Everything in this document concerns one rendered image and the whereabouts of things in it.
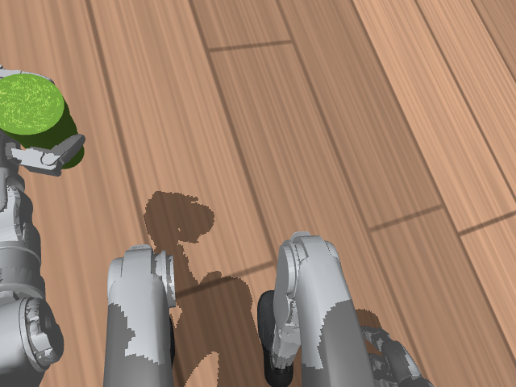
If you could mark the left robot arm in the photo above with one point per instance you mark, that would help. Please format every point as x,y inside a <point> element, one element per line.
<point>30,339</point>

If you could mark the cup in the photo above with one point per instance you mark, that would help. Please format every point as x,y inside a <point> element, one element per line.
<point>34,112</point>

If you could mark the right robot foot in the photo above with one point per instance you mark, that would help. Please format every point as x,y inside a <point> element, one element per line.
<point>275,377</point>

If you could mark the right robot hand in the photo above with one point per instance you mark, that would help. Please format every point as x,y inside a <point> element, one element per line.
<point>395,365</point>

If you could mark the left robot hand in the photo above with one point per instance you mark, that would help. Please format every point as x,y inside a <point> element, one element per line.
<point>34,159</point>

